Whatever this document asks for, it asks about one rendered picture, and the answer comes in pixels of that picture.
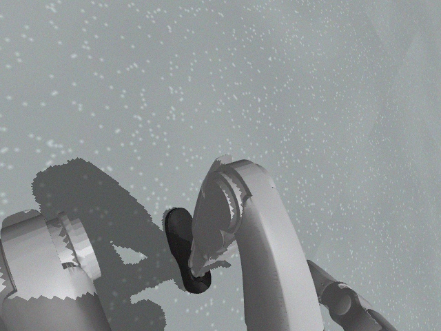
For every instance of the right robot arm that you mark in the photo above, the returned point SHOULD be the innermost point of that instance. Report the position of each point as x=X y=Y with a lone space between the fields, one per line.
x=351 y=311

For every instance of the right robot foot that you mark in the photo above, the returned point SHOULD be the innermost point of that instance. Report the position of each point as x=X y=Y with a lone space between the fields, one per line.
x=178 y=229

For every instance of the right robot hand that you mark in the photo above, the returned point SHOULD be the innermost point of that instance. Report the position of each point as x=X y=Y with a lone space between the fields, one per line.
x=321 y=279

